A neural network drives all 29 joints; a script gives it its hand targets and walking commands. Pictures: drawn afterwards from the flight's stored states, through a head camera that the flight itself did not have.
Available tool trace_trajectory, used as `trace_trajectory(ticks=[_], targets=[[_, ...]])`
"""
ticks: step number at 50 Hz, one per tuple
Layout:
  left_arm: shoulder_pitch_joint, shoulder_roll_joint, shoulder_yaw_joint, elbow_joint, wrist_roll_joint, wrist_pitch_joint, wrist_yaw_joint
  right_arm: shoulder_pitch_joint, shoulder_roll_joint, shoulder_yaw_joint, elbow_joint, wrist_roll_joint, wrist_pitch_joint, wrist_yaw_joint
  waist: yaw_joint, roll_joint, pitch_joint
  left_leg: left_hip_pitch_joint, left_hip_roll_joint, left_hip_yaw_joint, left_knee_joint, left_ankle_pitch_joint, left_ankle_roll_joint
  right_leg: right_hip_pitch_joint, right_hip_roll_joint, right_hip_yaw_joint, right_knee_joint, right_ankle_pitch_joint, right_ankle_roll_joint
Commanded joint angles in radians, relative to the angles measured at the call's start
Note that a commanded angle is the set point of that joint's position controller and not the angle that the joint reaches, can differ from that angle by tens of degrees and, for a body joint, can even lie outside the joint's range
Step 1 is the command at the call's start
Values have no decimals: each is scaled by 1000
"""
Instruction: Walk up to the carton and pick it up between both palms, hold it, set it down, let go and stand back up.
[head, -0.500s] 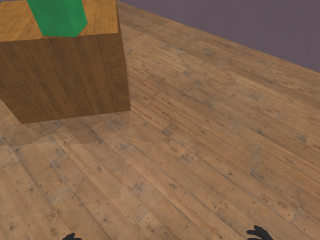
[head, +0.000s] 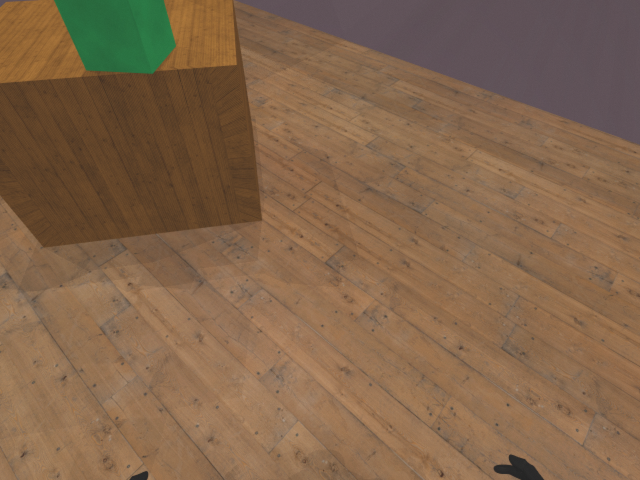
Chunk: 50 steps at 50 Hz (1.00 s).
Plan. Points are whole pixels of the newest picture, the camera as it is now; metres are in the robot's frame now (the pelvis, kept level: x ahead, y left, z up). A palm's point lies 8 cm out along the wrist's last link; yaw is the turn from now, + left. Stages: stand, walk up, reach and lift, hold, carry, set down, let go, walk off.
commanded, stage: walk up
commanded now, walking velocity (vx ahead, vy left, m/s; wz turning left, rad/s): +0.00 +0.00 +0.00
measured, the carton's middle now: (118, 15) +1.30 +0.62 +0.05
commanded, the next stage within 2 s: none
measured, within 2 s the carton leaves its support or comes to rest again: neither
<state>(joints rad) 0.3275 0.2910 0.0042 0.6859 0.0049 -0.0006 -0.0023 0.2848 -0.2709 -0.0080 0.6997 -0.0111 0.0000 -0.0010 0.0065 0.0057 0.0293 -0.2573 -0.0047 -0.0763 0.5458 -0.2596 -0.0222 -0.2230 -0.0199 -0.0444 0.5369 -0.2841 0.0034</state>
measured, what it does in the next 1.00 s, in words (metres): walks ahead: left foot, then right foot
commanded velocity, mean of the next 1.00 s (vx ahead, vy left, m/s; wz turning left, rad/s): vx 0.00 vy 0.00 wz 0.00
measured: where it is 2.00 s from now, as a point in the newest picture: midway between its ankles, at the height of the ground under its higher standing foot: (215, 320)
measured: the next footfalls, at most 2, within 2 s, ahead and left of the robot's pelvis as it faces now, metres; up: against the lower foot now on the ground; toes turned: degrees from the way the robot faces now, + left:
left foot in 0.38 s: +0.18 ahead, +0.26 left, +0.00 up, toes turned +13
right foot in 0.80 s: +0.41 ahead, +0.05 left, +0.00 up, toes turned +7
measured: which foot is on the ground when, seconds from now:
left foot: down 0.00-0.06, up 0.08-0.36, down 0.38-0.82, up 0.84-1.00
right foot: down 0.00-0.38, up 0.40-0.78, down 0.80-1.00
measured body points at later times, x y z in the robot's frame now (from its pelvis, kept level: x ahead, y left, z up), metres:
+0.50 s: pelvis +0.11 +0.12 -0.03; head +0.10 +0.14 +0.42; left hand +0.13 +0.42 -0.15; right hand +0.22 -0.15 -0.12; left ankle +0.14 +0.25 -0.73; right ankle +0.06 -0.04 -0.66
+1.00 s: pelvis +0.33 +0.16 +0.00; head +0.35 +0.13 +0.44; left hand +0.28 +0.45 -0.09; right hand +0.50 -0.08 -0.13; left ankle +0.30 +0.28 -0.65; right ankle +0.37 +0.04 -0.73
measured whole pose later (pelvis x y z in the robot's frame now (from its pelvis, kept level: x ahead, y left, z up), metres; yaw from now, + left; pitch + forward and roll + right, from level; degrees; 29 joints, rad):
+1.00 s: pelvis +0.33 +0.16 +0.00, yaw +14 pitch -3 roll -1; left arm 0.49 0.29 0.04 0.63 0.05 -0.07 0.02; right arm 0.30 -0.33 -0.05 0.66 -0.05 0.01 0.06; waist 0.04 0.10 0.07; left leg -0.50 0.04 0.01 1.18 -0.36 -0.01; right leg -0.23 -0.05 -0.11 0.57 -0.28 -0.02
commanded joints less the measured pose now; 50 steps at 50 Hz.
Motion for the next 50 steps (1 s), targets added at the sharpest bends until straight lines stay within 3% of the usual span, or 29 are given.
trace_trajectory(ticks=[1, 2, 3, 4, 5, 6, 8, 11, 14, 16, 17, 18, 19, 20, 21, 22, 24, 26, 30, 33, 36, 39, 40, 41, 42, 43, 44, 46, 50], targets=[[22, 125, 36, -61, 0, -14, 4, 4, -128, -36, -68, 0, -14, -4, 0, 5, -1, -14, 67, -68, -93, 93, 44, -18, -81, 100, -114, 45, -36], [105, 181, 93, -71, 68, -30, 8, 33, -142, -64, -83, -34, -5, 32, 31, -13, -95, -211, -12, -55, 64, -382, 67, 205, -153, 174, -145, -450, -119], [166, 257, 115, -46, 83, -35, 20, -20, -97, -52, -119, -38, 8, 49, 76, -145, 0, -472, -43, 55, 280, -330, 36, 289, -338, 404, -303, -663, -222], [187, 284, 128, -28, 94, -39, 33, -75, -106, -58, -160, -67, 18, 58, 108, -154, 111, -592, 49, 9, 466, -304, 18, 220, -516, 560, -384, -695, -323], [166, 237, 111, -11, 93, -50, 43, -88, -136, -72, -168, -67, 22, 66, 92, -51, 173, -620, 89, -48, 501, -234, 15, 160, -543, 570, -403, -644, -339], [128, 206, 99, -8, 92, -66, 47, -48, -140, -79, -155, -57, 18, 70, 60, -6, 191, -609, 104, -69, 500, -165, 10, 147, -506, 476, -402, -554, -303], [43, 198, 92, -6, 88, -81, 48, 37, -114, -82, -136, -45, 14, 89, 17, -79, 120, -526, 116, -47, 473, -121, -7, 164, -436, 273, -388, -433, -242], [-24, 209, 94, 3, 76, -88, 38, 7, -91, -87, -156, -29, 5, 118, 11, -189, 131, -355, 130, 4, 332, -78, -10, 37, -361, 33, -389, -350, -197], [-22, 227, 100, 18, 69, -83, 27, 19, -78, -93, -147, -20, -15, 123, 6, -194, 124, -153, 112, 84, 188, -39, 26, -63, -316, -100, -322, -343, -189], [-22, 237, 100, 24, 62, -67, 24, 113, -88, -104, -112, -22, -26, 112, -30, -127, 97, 27, 81, 169, 142, 32, 48, -139, -318, -130, -221, -402, -201], [-13, 218, 93, 21, 61, -57, 20, 185, -113, -116, -87, -25, -33, 99, -61, -53, 71, 122, 46, 191, 129, 0, 58, -182, -285, -158, -94, -406, -188], [33, 162, 72, 19, 65, -44, 13, 300, -158, -138, -45, -26, -41, 79, -107, 95, 11, 233, -14, 195, 117, -98, 67, -215, -216, -191, 163, -355, -157], [67, 69, 32, -4, 63, -36, -5, 402, -226, -159, -22, -26, -47, 53, -164, 328, -17, 294, 44, 18, 13, -263, 101, -322, -130, -215, 518, -328, -105], [47, 43, 19, -97, 36, -36, -19, 383, -329, -158, -59, -33, -51, 34, -146, 432, -1, 229, 251, -537, -281, -613, 196, -490, -35, -85, 710, -395, -53], [-11, 146, 51, -126, 30, -19, -17, 298, -359, -159, -67, 0, -38, 19, -122, 235, 17, 136, 383, -796, -450, -861, 297, -509, -67, 32, 793, -354, -50], [-25, 180, 60, -133, 29, -14, -15, 223, -339, -146, -80, 3, -36, 10, -90, 164, 57, 133, 390, -767, -438, -827, 296, -550, -95, 75, 833, -250, -46], [36, 167, 62, -104, 19, -25, -12, 146, -281, -130, -82, -28, -39, 1, -50, 164, 87, 62, 338, -508, -312, -572, 290, -521, -143, 76, 778, -157, -38], [85, 159, 72, -95, 19, -34, -18, 104, -199, -101, -70, -34, -52, 13, -21, 152, 82, -79, 277, -342, -319, -431, 261, -377, -146, 96, 640, -111, -22], [59, 112, 72, -124, 21, -26, -38, 96, -175, -94, -42, -33, -67, 17, -19, 140, 117, -103, 266, -208, -345, -318, 280, -361, -134, 76, 433, -33, 0], [16, 88, 73, -145, 24, -38, -44, 111, -190, -98, -33, -37, -70, 27, -40, 101, 104, -59, 230, -110, -311, -223, 261, -300, -112, 41, 241, 65, -14], [25, 77, 87, -152, 28, -49, -37, 112, -211, -103, -28, -34, -66, 39, -43, 70, 80, -69, 226, -74, -260, -248, 253, -163, -71, -20, 147, 117, -39], [195, 114, 113, -125, 35, -65, -6, 115, -166, -77, -35, -36, -52, 48, 43, -33, 45, -165, 166, 5, 14, -146, 191, 110, 0, -57, 77, 49, -54], [318, 155, 128, -105, 43, -75, 9, 150, -100, -49, -42, -38, -48, 49, 98, -175, -22, -236, 81, 106, 340, -74, 135, 245, -80, 91, 8, -86, -84], [358, 251, 132, -126, 71, -79, 21, 205, -57, -30, -82, -47, -41, 51, 79, -346, -30, -413, -31, 148, 640, -297, 48, 302, -380, 655, -223, -370, -168], [312, 276, 146, -119, 39, -57, 26, 182, -147, -62, -102, -54, -15, 41, 52, -263, 19, -492, -12, 68, 729, -349, 42, 223, -470, 919, -370, -585, -291], [262, 238, 127, -129, 25, -55, 31, 89, -199, -73, -117, -68, -1, 38, 49, -137, 101, -514, 43, 22, 792, -253, 32, 134, -454, 877, -399, -637, -290], [242, 211, 113, -127, 29, -60, 33, 36, -196, -78, -126, -58, 0, 39, 59, -96, 148, -539, 63, 18, 803, -192, 28, 113, -416, 707, -351, -493, -277], [180, 180, 97, -130, 51, -77, 33, 60, -155, -70, -112, -43, -5, 52, 29, -80, 121, -453, 104, -4, 691, -105, 19, 49, -336, 438, -297, -219, -236], [181, 168, 82, -90, 49, -103, 27, 21, -81, -50, -122, -32, -1, 82, 16, -131, 72, -388, 112, 36, 511, -45, -6, 63, -282, 237, -275, 120, -245]])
